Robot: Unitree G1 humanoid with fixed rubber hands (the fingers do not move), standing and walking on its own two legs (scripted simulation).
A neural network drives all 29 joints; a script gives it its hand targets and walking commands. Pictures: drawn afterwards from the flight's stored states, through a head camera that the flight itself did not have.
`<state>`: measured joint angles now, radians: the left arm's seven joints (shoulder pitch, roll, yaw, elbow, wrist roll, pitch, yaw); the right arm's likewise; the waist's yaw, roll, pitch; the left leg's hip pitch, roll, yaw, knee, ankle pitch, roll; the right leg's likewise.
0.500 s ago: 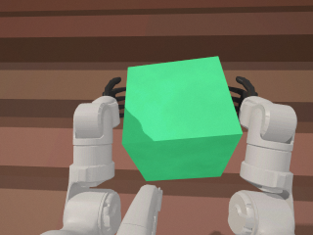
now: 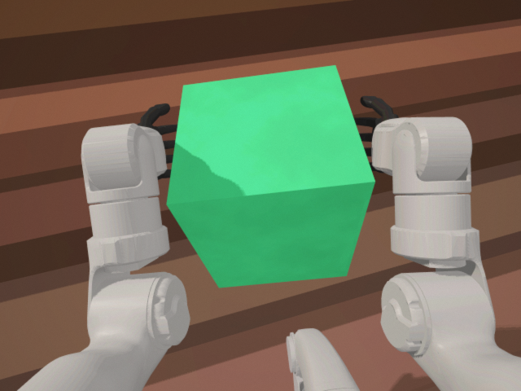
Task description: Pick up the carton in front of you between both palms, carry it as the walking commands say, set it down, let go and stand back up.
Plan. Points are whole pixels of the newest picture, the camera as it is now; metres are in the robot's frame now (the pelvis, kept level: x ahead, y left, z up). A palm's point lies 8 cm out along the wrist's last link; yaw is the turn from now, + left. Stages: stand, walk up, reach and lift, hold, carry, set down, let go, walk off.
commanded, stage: carry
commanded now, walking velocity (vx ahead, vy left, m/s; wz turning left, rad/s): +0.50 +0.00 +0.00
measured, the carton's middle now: (271, 188) +0.39 -0.05 +0.13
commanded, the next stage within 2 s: none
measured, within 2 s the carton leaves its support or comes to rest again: neither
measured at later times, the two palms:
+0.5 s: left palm out of the picture +0.66 +0.07 +0.32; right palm out of the picture +0.70 -0.22 +0.32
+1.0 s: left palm out of the picture +0.98 +0.04 +0.47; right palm out of the picture +0.95 -0.25 +0.48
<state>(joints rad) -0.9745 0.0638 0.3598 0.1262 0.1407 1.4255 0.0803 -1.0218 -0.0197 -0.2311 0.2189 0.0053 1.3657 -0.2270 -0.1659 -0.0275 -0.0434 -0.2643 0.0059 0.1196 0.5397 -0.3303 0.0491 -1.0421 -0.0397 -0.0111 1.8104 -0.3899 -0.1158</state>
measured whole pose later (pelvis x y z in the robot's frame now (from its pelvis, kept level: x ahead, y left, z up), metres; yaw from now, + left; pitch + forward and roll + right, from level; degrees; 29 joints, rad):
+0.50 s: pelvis +0.29 -0.11 +0.16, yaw +2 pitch +3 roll -1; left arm -0.90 -0.02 0.24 0.14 0.07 1.36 0.20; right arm -0.90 -0.01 -0.35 0.09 -0.14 1.35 -0.11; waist 0.09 0.03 0.04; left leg -1.02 0.02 0.04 1.90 -0.33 0.13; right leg -0.42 0.01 -0.19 0.60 -0.25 -0.10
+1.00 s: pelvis +0.59 -0.07 +0.32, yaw +0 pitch +2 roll +2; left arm -0.88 0.02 0.35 0.18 0.14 1.40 0.14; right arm -0.91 0.03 -0.23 0.22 -0.02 1.31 -0.25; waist -0.15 -0.03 0.03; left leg -0.35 -0.01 0.15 0.65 -0.34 0.07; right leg -0.91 0.02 0.02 1.81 -0.27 -0.11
